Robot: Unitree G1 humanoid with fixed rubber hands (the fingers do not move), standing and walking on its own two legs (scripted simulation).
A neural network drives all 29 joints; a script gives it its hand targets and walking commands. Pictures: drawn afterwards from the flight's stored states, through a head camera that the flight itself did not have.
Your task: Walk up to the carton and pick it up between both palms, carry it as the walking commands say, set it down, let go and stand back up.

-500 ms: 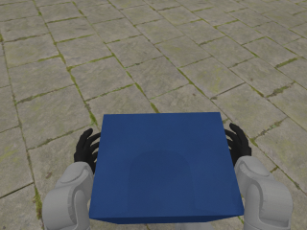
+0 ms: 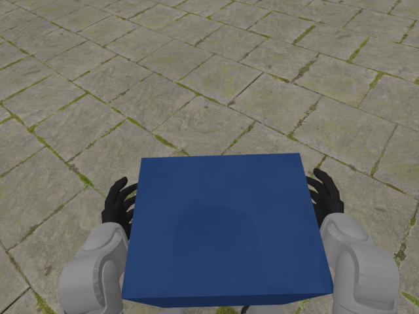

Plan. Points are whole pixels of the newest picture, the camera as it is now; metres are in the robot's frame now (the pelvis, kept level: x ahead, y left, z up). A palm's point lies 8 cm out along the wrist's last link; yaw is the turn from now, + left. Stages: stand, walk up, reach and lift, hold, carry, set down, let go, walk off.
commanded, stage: carry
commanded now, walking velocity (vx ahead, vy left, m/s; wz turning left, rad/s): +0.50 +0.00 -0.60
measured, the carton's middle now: (221, 241) +0.23 +0.00 +0.01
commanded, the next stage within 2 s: none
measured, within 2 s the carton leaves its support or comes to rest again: neither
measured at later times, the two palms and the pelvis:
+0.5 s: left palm (202, 175) +0.33 +0.04 +0.09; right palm (413, 210) +0.24 -0.29 +0.09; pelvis +0.05 -0.07 +0.00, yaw -15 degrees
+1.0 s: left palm (283, 85) +0.55 -0.15 +0.10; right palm out of the picture +0.35 -0.42 +0.12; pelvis +0.26 -0.14 +0.02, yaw -38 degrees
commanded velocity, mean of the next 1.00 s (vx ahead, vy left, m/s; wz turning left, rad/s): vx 0.50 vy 0.00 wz -0.60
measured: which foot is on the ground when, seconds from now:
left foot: up 0.00-0.06, down 0.08-0.48, up 0.50-0.82, down 0.84-1.00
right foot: down 0.00-0.06, up 0.08-0.48, down 0.50-0.84, up 0.86-1.00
